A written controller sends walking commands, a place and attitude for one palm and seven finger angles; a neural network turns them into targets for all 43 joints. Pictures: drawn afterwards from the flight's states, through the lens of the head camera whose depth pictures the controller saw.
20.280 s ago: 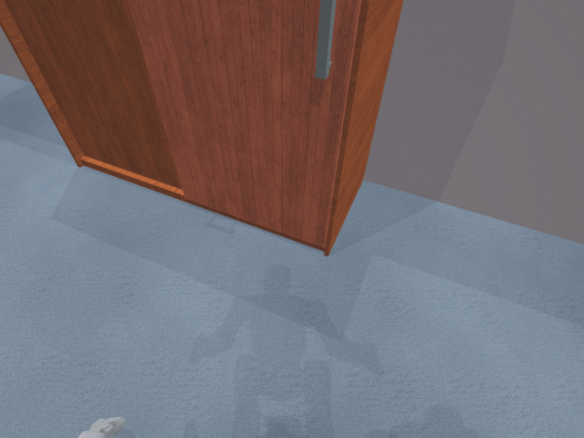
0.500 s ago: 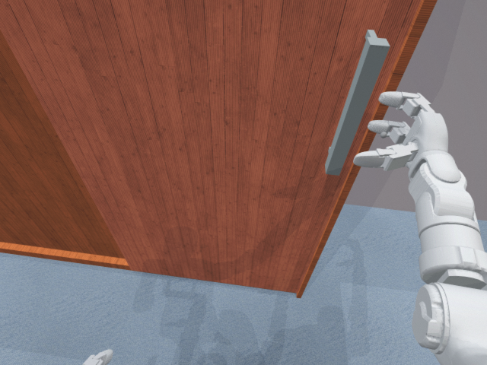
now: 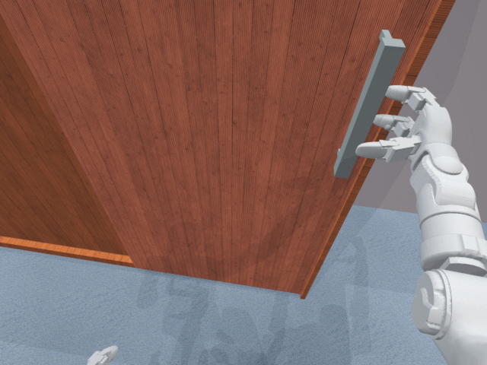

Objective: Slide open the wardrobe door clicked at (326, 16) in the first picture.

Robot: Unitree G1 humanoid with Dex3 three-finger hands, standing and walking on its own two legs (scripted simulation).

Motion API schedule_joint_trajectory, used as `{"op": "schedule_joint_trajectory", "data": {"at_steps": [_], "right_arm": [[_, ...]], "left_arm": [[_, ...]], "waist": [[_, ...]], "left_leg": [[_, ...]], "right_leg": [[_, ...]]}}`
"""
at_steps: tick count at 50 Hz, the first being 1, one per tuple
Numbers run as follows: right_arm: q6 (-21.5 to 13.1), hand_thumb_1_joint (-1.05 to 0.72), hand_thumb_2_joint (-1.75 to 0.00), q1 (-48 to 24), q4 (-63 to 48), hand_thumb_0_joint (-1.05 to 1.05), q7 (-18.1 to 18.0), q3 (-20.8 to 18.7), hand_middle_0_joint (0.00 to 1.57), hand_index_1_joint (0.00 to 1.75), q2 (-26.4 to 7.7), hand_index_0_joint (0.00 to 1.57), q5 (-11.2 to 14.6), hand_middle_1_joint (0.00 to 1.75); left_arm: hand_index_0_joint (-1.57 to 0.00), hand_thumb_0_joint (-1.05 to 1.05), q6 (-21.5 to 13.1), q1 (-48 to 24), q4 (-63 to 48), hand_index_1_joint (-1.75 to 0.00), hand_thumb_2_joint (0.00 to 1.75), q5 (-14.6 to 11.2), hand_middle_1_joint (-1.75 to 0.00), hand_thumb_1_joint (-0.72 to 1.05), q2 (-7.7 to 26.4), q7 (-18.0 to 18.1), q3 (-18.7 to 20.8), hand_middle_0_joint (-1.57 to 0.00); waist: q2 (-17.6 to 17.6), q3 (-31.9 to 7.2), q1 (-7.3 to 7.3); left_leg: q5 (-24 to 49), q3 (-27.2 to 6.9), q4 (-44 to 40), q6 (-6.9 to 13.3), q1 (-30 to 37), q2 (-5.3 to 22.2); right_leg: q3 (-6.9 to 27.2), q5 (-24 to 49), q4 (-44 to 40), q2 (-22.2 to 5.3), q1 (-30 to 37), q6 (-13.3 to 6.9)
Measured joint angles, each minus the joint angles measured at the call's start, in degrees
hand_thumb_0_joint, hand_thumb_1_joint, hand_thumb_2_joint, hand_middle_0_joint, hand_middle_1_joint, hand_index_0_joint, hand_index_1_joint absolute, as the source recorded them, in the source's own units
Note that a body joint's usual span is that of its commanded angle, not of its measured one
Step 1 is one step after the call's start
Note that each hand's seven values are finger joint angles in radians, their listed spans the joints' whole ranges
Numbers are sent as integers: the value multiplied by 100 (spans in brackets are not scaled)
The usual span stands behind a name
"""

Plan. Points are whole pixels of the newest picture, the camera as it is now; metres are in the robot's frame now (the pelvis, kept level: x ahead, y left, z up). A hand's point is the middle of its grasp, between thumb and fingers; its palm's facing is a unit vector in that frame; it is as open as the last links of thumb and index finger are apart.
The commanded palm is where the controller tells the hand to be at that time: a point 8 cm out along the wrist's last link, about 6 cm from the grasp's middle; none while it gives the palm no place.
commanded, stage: feel for the door with the fingertips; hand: right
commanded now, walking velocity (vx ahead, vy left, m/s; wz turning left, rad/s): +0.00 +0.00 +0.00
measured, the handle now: (360, 112) +0.52 -0.13 +0.18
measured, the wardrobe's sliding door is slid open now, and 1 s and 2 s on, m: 0.00 0.00 0.00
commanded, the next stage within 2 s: slide the fingers in behind the handle in 0.34 s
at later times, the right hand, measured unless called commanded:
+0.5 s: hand (389, 125) +0.47 -0.17 +0.19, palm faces +0.09 +1.00 -0.01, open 13.9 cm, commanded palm +0.45 -0.21 +0.19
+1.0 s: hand (375, 129) +0.46 -0.15 +0.19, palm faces +0.08 +1.00 +0.00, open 13.9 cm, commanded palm +0.43 -0.19 +0.19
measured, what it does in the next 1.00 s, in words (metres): stands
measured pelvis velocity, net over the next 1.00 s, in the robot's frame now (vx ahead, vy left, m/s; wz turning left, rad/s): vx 0.00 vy -0.01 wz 0.01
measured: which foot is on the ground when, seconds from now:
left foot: down 0.00-1.00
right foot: down 0.00-1.00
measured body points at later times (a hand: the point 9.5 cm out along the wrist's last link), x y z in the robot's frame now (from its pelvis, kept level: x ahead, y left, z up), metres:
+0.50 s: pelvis +0.00 -0.02 +0.00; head +0.02 -0.01 +0.45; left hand +0.06 +0.25 -0.12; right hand +0.46 -0.23 +0.19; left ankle -0.02 +0.08 -0.74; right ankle +0.03 -0.11 -0.74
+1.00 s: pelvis +0.00 -0.01 +0.00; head +0.00 +0.00 +0.45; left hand +0.07 +0.25 -0.12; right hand +0.45 -0.20 +0.19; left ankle -0.02 +0.08 -0.74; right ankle +0.03 -0.11 -0.74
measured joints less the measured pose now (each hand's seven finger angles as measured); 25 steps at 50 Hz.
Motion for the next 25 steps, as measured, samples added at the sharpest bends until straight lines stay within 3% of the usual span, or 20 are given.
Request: {"op": "schedule_joint_trajectory", "data": {"at_steps": [10,19,25], "right_arm": [[-181,49,-30,-45,1,-1,25,-27,30,120,23,30,5,120],[-77,50,-30,-171,265,-1,-55,-24,30,120,4,30,-62,120],[-250,50,-30,-382,421,-1,-157,106,30,122,28,31,-108,120]], "left_arm": [[-20,1,-17,90,13,-30,90,24,-30,90,18,-20,49,-20],[-20,1,10,122,21,-30,90,31,-30,90,-19,-36,19,-20],[-20,1,-81,146,57,-30,90,68,-30,90,-34,-51,31,-20]], "waist": [[17,-28,18],[22,-49,67],[5,43,59]], "left_leg": [[-13,-29,0,-38,-43,29],[-22,-35,6,-80,-24,54],[-1,7,46,-99,-134,80]], "right_leg": [[-27,-36,20,28,-47,-40],[-32,-69,67,52,-49,-82],[7,-46,128,79,-186,-106]]}}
